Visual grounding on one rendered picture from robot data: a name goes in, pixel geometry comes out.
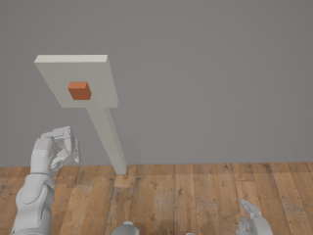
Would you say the left robot shin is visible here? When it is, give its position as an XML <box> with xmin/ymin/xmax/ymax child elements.
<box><xmin>123</xmin><ymin>221</ymin><xmax>133</xmax><ymax>225</ymax></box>

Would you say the button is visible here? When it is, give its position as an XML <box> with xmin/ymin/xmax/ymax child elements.
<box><xmin>67</xmin><ymin>81</ymin><xmax>92</xmax><ymax>100</ymax></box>

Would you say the panel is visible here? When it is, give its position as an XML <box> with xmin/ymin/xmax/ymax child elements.
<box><xmin>34</xmin><ymin>55</ymin><xmax>127</xmax><ymax>174</ymax></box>

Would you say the robot left forearm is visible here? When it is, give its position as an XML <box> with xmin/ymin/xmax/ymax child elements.
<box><xmin>10</xmin><ymin>172</ymin><xmax>56</xmax><ymax>235</ymax></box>

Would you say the robot right hand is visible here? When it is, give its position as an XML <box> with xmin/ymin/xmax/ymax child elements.
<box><xmin>236</xmin><ymin>199</ymin><xmax>273</xmax><ymax>235</ymax></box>

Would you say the robot left hand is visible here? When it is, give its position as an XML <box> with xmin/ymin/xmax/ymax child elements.
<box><xmin>30</xmin><ymin>126</ymin><xmax>81</xmax><ymax>178</ymax></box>

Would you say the left robot thigh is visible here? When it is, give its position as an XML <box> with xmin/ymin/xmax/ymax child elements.
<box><xmin>112</xmin><ymin>224</ymin><xmax>140</xmax><ymax>235</ymax></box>

